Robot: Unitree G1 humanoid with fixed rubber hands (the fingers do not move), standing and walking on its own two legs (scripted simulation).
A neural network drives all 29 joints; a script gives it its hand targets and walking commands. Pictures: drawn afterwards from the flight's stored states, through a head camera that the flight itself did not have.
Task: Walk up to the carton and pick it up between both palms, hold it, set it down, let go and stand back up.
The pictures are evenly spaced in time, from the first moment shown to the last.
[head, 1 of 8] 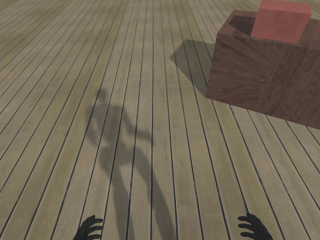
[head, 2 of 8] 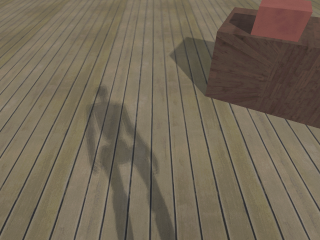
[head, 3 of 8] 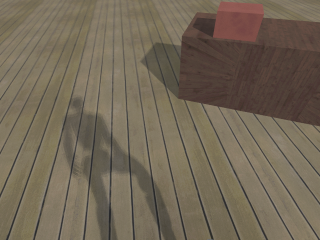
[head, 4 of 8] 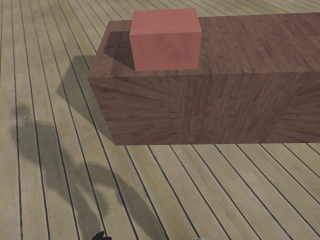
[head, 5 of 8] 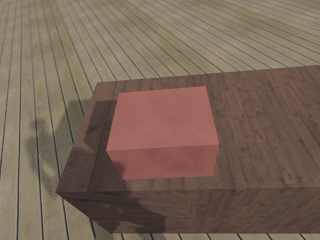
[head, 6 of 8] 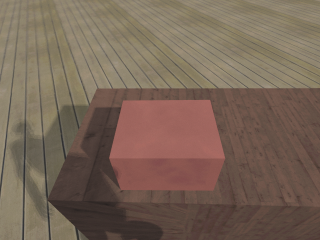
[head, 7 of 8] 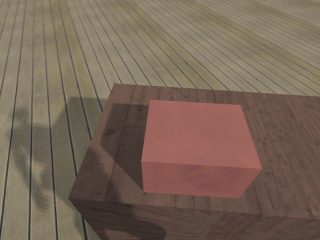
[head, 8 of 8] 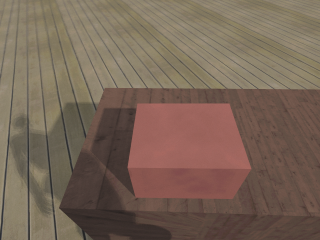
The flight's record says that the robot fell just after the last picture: no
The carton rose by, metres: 0.00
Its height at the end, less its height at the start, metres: +0.00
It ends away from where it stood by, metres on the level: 0.00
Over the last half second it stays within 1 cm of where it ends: yes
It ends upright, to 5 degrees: yes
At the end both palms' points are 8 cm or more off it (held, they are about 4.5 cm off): yes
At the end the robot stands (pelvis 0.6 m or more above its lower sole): yes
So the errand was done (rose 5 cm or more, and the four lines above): no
